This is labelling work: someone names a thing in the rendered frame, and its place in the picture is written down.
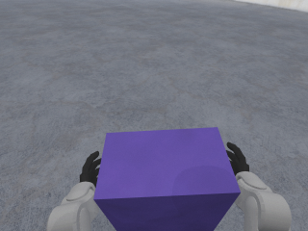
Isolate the carton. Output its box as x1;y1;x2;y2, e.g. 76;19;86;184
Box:
93;127;241;231

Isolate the robot right hand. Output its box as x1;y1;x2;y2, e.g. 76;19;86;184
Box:
226;142;249;176

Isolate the right robot forearm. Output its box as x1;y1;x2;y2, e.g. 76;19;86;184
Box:
234;171;292;231

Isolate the robot left hand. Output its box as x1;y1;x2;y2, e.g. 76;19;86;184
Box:
79;151;102;187

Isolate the left robot forearm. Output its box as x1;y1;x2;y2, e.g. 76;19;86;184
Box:
46;181;99;231

